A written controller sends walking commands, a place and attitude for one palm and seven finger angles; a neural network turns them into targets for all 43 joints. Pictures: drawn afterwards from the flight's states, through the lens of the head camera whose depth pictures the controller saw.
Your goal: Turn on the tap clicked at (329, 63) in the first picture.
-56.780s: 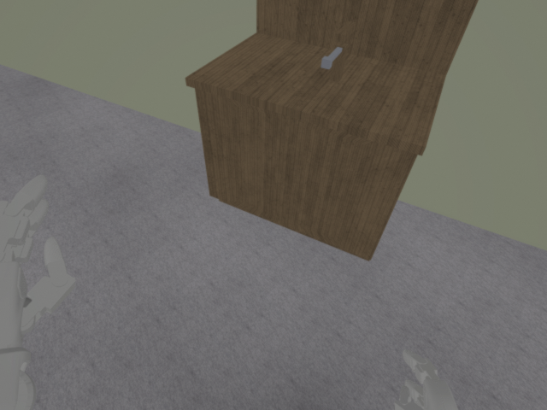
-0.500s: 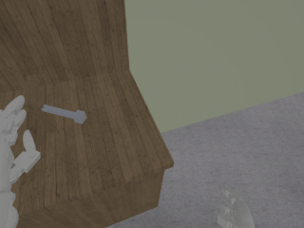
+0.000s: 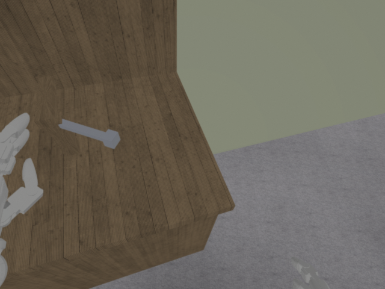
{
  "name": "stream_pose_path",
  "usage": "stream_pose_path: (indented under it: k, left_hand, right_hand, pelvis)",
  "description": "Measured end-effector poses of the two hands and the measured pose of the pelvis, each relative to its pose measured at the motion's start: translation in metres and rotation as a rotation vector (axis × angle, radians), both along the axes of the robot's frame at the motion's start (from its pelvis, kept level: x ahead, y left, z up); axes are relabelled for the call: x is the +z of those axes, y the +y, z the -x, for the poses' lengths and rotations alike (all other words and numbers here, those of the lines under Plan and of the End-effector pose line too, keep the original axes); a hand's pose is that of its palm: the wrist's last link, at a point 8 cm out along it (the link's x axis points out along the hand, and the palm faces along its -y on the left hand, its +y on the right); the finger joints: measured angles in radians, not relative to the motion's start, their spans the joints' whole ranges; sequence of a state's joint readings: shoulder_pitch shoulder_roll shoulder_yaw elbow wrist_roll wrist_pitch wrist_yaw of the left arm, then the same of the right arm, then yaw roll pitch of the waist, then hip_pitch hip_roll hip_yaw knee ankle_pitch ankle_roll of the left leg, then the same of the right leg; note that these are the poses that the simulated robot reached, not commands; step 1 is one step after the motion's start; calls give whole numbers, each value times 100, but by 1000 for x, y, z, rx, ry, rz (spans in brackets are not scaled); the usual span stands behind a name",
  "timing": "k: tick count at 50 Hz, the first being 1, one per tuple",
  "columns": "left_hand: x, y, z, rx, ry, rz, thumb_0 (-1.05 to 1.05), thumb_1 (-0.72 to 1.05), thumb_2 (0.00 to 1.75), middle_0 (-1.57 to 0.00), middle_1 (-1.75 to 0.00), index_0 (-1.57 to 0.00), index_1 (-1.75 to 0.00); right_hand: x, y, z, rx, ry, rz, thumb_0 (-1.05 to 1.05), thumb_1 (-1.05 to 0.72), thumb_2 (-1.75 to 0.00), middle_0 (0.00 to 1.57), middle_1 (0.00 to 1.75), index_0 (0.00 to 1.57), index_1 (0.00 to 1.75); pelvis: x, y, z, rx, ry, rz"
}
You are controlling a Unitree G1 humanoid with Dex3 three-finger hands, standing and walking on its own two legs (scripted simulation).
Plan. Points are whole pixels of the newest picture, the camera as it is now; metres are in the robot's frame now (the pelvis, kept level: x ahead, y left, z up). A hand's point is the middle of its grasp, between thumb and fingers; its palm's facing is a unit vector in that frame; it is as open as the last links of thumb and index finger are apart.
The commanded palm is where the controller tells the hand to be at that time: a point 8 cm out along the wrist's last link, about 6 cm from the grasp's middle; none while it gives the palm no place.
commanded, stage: come to a stop and stand still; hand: left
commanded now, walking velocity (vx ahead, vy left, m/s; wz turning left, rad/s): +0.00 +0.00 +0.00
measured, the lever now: (111, 139) +0.39 +0.22 +0.05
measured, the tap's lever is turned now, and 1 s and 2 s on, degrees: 54 54 54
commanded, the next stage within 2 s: look again from close up in 0.26 s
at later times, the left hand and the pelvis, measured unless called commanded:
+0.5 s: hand (17, 196) +0.21 +0.27 +0.16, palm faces +0.36 -0.84 -0.40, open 7.4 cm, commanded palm +0.15 +0.29 +0.18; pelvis -0.01 +0.01 +0.00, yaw +1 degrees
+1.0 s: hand (44, 210) +0.20 +0.24 +0.14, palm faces +0.25 -0.88 -0.41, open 7.4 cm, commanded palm +0.14 +0.29 +0.17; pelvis -0.02 -0.02 +0.00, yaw +0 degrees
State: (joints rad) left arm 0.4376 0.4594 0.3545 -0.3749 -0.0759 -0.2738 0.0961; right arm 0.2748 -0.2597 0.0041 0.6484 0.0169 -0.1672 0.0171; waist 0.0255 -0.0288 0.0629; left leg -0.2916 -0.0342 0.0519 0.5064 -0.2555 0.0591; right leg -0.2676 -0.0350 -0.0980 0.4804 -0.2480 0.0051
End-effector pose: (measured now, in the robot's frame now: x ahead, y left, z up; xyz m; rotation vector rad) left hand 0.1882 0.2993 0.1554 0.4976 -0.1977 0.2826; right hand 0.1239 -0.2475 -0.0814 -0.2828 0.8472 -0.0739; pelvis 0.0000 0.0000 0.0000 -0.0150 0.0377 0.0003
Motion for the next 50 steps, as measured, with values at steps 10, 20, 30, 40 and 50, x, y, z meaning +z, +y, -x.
stream_pose_path:
  k: [10,20,30,40,50]
  left_hand:
    - [26,11,3,4,-112,-47,2,89,90,-21,-30,-22,-30]
    - [20,13,12,19,-61,-3,1,89,90,-21,-30,-22,-30]
    - [17,9,25,26,-52,38,2,89,90,-21,-30,-22,-30]
    - [51,19,16,18,-140,-101,2,89,90,-21,-30,-22,-30]
    - [2,-19,24,-9,127,83,1,90,90,-20,-30,-21,-30]
  right_hand:
    - [6,29,-43,61,-85,-41,1,-90,-90,20,30,20,30]
    - [15,50,-63,68,-163,-95,1,-90,-89,20,30,20,30]
    - [17,36,-50,45,-145,-58,1,-90,-89,20,30,20,30]
    - [9,30,-34,115,-112,-16,1,-90,-90,20,30,20,30]
    - [14,15,-38,49,-219,-98,1,-90,-89,20,30,20,30]
  pelvis:
    - [-2,10,0,12,5,-8]
    - [1,11,5,16,1,-6]
    - [2,8,10,33,-14,1]
    - [-3,0,21,45,-36,-10]
    - [-4,-15,23,-8,-59,-20]
